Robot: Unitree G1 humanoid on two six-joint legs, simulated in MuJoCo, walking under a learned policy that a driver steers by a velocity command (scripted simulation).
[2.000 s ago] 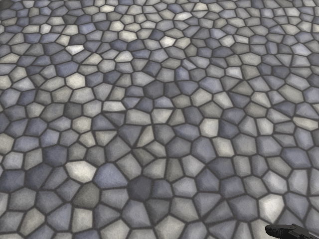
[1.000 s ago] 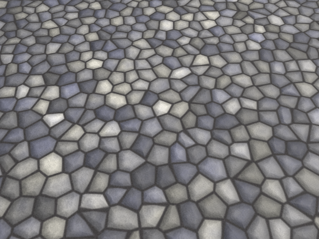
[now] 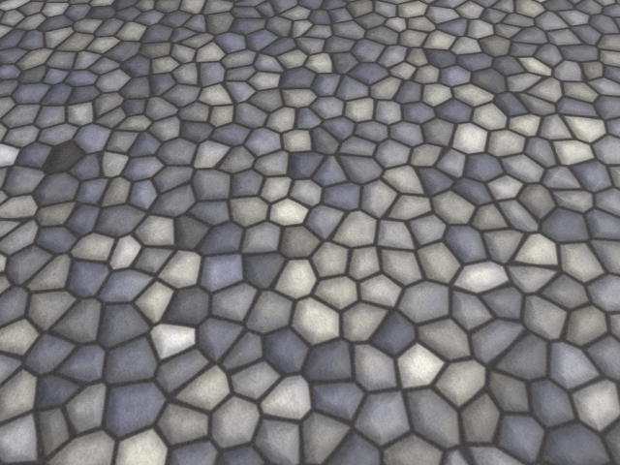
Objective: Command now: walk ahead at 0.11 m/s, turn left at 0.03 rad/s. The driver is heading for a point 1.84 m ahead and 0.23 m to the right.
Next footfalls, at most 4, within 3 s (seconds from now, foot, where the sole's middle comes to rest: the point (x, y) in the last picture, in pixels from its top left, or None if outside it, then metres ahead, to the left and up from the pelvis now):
0.12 left None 0.09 0.13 -0.78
2.68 left None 0.17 0.14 -0.78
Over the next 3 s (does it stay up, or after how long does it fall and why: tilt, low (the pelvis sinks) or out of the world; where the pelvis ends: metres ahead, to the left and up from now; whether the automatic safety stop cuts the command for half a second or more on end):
stays up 0.26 0.07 -0.01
